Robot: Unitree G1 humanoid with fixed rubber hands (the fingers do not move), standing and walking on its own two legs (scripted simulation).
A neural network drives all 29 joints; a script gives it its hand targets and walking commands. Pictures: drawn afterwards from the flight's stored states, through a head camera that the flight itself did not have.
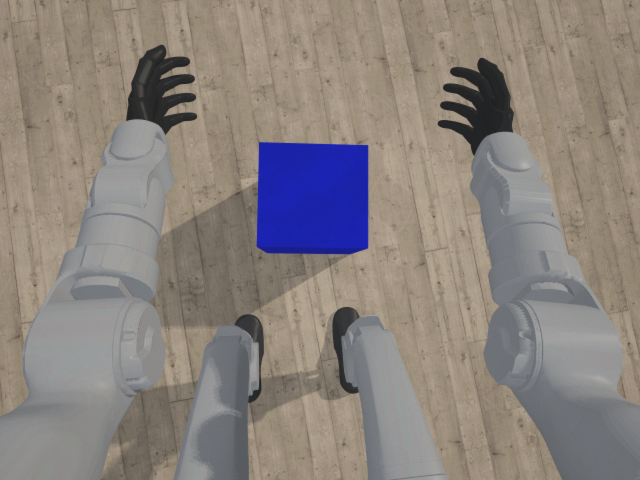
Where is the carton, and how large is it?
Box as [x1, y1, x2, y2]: [257, 142, 367, 253]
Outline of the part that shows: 259,142 257,246 266,252 289,253 352,253 367,248 367,145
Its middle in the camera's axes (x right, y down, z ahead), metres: -0.02 -0.08 +0.86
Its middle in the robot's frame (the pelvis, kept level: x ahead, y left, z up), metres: +0.48 -0.04 -0.51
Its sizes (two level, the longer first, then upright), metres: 0.210 0.200 0.250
